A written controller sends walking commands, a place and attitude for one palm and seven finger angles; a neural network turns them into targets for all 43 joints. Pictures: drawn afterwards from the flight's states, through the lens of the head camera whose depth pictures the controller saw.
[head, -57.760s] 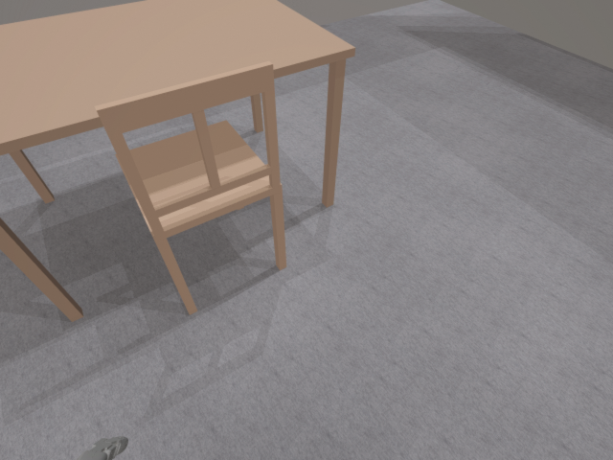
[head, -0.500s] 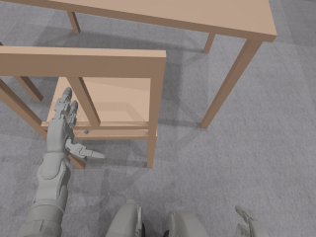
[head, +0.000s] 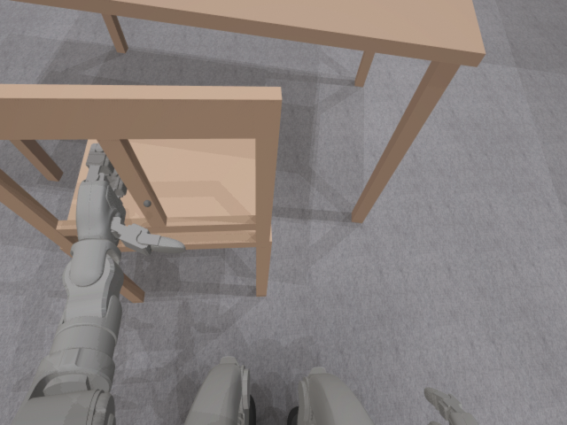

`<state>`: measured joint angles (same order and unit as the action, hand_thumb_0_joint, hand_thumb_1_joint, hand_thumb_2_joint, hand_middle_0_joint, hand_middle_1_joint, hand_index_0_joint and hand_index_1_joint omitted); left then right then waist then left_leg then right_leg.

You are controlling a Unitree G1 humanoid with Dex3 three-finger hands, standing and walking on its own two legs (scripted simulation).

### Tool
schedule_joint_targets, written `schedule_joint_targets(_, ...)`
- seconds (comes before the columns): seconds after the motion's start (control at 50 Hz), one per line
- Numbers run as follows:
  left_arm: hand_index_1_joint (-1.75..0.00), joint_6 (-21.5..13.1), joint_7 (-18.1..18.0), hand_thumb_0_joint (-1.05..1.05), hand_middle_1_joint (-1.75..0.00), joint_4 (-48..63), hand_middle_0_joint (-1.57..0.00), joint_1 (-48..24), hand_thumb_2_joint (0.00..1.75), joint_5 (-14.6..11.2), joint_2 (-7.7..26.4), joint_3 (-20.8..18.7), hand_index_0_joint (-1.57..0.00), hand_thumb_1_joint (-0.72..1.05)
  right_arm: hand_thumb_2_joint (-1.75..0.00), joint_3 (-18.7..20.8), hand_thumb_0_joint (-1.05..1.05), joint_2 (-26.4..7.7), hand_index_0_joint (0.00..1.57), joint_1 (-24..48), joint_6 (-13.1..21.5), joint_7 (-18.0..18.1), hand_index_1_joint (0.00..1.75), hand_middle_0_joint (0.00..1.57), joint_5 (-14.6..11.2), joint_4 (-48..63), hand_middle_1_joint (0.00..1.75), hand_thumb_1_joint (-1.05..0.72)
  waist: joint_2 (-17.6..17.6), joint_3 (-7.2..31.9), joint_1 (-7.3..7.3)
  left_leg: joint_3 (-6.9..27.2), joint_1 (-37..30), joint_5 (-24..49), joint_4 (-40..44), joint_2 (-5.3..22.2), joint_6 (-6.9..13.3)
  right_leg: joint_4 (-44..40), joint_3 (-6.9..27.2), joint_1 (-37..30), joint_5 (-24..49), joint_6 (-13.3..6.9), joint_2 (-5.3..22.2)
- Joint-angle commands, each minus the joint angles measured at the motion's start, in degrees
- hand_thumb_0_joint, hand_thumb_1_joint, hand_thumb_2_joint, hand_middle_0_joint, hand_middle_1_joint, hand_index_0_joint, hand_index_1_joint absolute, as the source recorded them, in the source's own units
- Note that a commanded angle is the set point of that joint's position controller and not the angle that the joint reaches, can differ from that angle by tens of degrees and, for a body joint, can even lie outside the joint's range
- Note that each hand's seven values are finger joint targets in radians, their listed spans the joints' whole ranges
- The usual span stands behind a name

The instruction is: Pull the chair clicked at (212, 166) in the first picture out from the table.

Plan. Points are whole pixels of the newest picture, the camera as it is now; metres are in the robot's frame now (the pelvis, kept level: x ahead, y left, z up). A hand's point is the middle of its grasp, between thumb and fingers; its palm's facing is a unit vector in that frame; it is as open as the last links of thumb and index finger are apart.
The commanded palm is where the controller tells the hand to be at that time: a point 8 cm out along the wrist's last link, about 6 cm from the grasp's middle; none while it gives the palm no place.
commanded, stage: push the fingers through the gap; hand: left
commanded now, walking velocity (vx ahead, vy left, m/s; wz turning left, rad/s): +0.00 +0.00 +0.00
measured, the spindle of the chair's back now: (139, 186) +0.45 +0.22 +0.00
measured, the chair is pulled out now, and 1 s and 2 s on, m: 0.16 0.16 0.17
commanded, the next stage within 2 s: hook a spindle and tug to test in 0.50 s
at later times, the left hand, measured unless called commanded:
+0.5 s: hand (142, 200) +0.42 +0.20 +0.02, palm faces +0.10 -0.99 -0.03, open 16.9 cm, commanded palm +0.39 +0.24 +0.02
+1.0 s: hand (144, 198) +0.42 +0.20 +0.02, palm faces +0.09 -1.00 -0.02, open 14.9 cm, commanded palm +0.39 +0.24 +0.02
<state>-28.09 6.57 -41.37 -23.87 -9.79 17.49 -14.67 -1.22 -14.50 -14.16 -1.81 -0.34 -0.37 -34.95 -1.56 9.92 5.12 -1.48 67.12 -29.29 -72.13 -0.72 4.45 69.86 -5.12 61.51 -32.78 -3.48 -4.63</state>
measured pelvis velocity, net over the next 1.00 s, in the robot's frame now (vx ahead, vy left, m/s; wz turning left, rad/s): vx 0.00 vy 0.01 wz -0.01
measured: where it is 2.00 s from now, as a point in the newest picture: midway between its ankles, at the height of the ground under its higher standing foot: outside the picture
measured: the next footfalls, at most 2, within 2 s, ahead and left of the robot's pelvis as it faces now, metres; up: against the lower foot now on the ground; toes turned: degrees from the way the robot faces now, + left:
none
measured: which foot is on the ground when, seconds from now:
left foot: down 0.00-1.00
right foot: down 0.00-1.00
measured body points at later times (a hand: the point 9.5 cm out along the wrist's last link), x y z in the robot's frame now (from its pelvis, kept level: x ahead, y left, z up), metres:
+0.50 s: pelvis +0.00 +0.00 +0.00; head +0.12 +0.02 +0.43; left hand +0.40 +0.25 +0.02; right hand +0.09 -0.26 -0.11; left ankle +0.04 +0.07 -0.62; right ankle +0.00 -0.09 -0.62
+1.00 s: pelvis +0.00 +0.01 +0.00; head +0.13 +0.03 +0.43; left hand +0.41 +0.25 +0.02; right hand +0.09 -0.25 -0.11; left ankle +0.04 +0.07 -0.62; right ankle +0.00 -0.09 -0.62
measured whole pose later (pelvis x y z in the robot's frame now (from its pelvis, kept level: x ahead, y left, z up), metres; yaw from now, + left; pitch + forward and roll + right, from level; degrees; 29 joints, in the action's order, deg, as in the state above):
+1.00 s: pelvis +0.00 +0.01 +0.00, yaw +0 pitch +25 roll -4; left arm -29.1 6.8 -45.6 -26.5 -9.7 18.4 -15.7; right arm -1.1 -14.2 -15.0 -4.6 -1.0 -0.3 -34.6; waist -1.6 9.7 5.9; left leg -1.6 67.3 -29.3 -71.9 -0.6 4.9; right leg 69.0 -4.9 61.5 -32.4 -2.9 -4.8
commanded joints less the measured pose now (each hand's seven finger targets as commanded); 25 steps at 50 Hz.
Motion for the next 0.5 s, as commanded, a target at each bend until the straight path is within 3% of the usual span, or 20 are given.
schedule_joint_targets(0.0,-0.08,-4.33,-0.02,0.0,-0.08,8.84,-0.06,-16.19,0.3,-0.01,11.78,-3.34,-0.06,-0.5,-0.9,3.65,0.0,-9.59,0.2,-4.88,0.86,0.26,0.3,0.2,0.0,5.05,0.3,-0.9,-3.58,24.53,-0.18,6.29,-23.16,19.67,7.47,1.6,-3.12,-8.71,4.82,-7.53,18.22,1.65,1.68)
schedule_joint_targets(0.1,-0.08,-4.04,1.61,0.0,-0.08,7.8,-0.06,-19.86,0.3,-0.61,10.86,-1.75,-0.06,-0.5,-0.9,3.75,0.0,-9.75,0.2,-5.48,0.27,0.24,0.3,0.2,-0.22,4.89,0.3,-0.9,-3.71,24.13,1.1,6.24,-23.34,19.33,7.45,1.67,-2.82,-9.48,5.0,-7.37,18.27,1.75,1.65)
schedule_joint_targets(0.2,-0.08,-4.86,1.41,0.0,-0.08,9.24,-0.06,-17.52,0.3,-1.2,12.46,-3.79,-0.06,-0.5,-0.9,3.9,0.0,-9.72,0.2,-5.45,0.05,0.07,0.3,0.2,-0.25,5.11,0.3,-0.9,-4.04,26.01,-0.23,6.04,-24.18,20.22,7.81,1.62,-2.9,-9.56,5.14,-8.92,18.94,1.69,1.59)
schedule_joint_targets(0.32,-0.08,-5.63,0.56,0.0,-0.08,7.75,-0.06,-20.14,0.3,-0.23,12.88,-3.91,-0.06,-0.5,-0.9,3.75,0.0,-9.62,0.2,-5.65,-0.28,0.1,0.3,0.2,0.02,4.82,0.3,-0.9,-3.41,23.71,0.91,5.99,-22.28,18.14,7.62,1.56,-2.57,-9.51,5.23,-7.89,17.46,1.81,1.53)
schedule_joint_targets(0.34,-0.08,-5.84,0.6,0.0,-0.08,7.21,-0.06,-19.27,0.3,0.02,13.67,-4.65,-0.06,-0.5,-0.9,3.81,0.0,-9.76,0.2,-5.67,-0.32,0.19,0.3,0.2,-0.01,4.92,0.3,-0.9,-3.51,24.19,0.33,5.89,-22.11,18.24,7.61,1.58,-2.73,-9.27,5.36,-8.12,17.53,1.78,1.57)
schedule_joint_targets(0.38,-0.08,-6.24,0.84,0.0,-0.08,7.45,-0.06,-21.42,0.3,-0.21,13.31,-4.02,-0.06,-0.5,-0.9,3.67,0.0,-9.64,0.2,-5.51,-0.27,0.26,0.3,0.2,0.0,4.63,0.3,-0.9,-3.66,24.15,1.03,5.83,-22.07,17.82,7.42,1.55,-2.59,-9.58,5.59,-8.14,17.44,1.9,1.58)
schedule_joint_targets(0.42,-0.08,-6.51,1.36,0.0,-0.08,7.8,-0.06,-20.18,0.3,-0.27,13.96,-4.45,-0.06,-0.5,-0.9,3.76,0.0,-9.84,0.2,-5.64,-0.18,0.19,0.3,0.2,0.0,5.01,0.3,-0.9,-5.54,25.1,0.38,6.2,-23.6,18.74,7.78,1.67,-2.89,-9.31,5.34,-7.89,17.44,1.52,1.49)
schedule_joint_targets(0.48,-0.08,-6.11,1.82,0.0,-0.08,6.43,-0.06,-21.46,0.3,-0.21,10.84,-1.6,-0.06,-0.5,-0.9,3.75,0.0,-9.79,0.2,-5.49,-0.41,0.14,0.3,0.2,-0.01,4.54,0.3,-0.9,-5.51,24.31,1.44,6.97,-25.43,18.06,8.03,1.95,-3.07,-9.55,4.59,-4.83,15.65,1.64,1.49)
